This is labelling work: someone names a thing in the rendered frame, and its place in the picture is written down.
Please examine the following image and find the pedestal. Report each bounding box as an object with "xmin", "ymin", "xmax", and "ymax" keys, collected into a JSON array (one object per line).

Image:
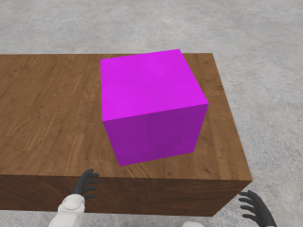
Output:
[{"xmin": 0, "ymin": 53, "xmax": 253, "ymax": 218}]

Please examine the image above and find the carton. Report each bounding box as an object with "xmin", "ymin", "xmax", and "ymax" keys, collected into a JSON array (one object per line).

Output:
[{"xmin": 100, "ymin": 49, "xmax": 209, "ymax": 166}]

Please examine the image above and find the left robot hand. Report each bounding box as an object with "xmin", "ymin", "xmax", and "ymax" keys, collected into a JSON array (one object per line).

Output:
[{"xmin": 70, "ymin": 168, "xmax": 99, "ymax": 200}]

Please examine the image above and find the right robot hand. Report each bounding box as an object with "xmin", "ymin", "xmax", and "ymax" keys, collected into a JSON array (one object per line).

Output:
[{"xmin": 239, "ymin": 190, "xmax": 277, "ymax": 227}]

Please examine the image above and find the robot left forearm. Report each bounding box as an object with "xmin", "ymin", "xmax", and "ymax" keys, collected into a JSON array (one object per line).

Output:
[{"xmin": 48, "ymin": 194, "xmax": 85, "ymax": 227}]

